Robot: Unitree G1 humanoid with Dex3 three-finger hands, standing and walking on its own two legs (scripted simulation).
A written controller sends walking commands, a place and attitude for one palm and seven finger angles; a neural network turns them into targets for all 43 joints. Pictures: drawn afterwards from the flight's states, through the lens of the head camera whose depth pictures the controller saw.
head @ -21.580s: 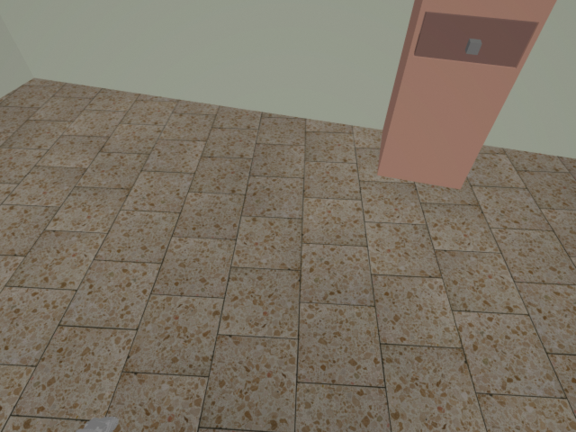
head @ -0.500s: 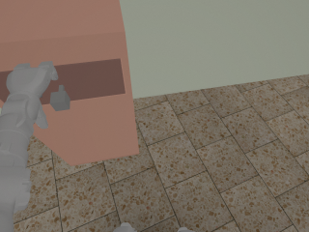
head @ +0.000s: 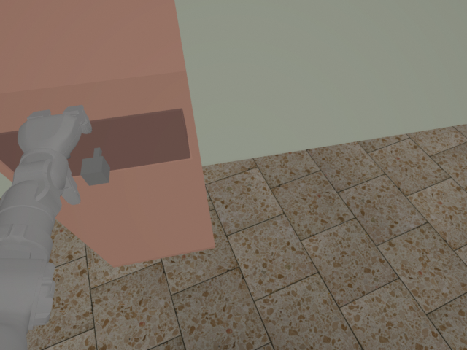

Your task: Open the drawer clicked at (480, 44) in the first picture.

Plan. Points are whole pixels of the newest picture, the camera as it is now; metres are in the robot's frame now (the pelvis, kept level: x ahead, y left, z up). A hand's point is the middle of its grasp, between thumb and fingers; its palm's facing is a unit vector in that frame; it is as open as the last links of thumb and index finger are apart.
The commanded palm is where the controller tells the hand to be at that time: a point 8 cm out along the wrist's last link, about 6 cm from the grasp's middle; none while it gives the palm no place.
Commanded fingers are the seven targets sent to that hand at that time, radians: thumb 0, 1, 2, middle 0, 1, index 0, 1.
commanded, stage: lower the fingers behind the handle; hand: left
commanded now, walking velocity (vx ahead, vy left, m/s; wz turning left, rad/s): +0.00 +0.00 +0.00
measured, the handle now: (96, 163) +0.49 +0.29 -0.02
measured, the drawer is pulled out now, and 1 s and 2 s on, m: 0.00 0.00 0.00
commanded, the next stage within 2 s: close the thumb around the handle in 1.68 s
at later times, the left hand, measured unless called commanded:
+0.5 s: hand (81, 167) +0.45 +0.29 +0.03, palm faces -0.07 -0.02 -1.00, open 13.8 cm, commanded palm +0.43 +0.28 +0.08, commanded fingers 0.00 -0.50 0.30 -0.30 -1.20 -0.30 -1.20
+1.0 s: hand (84, 179) +0.44 +0.30 +0.00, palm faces -0.04 -0.02 -1.00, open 13.8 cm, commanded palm +0.44 +0.28 +0.05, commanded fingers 0.00 -0.50 0.30 -0.30 -1.20 -0.30 -1.20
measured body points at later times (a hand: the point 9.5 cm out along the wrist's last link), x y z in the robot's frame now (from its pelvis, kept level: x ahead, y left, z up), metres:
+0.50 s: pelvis +0.00 +0.01 -0.01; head +0.08 +0.00 +0.44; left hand +0.45 +0.29 +0.08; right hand +0.02 -0.27 -0.14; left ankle -0.01 +0.11 -0.71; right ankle -0.04 -0.13 -0.71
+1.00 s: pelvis -0.02 +0.01 -0.02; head +0.08 +0.03 +0.42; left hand +0.44 +0.29 +0.05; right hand +0.00 -0.26 -0.15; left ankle -0.01 +0.11 -0.71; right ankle -0.04 -0.13 -0.71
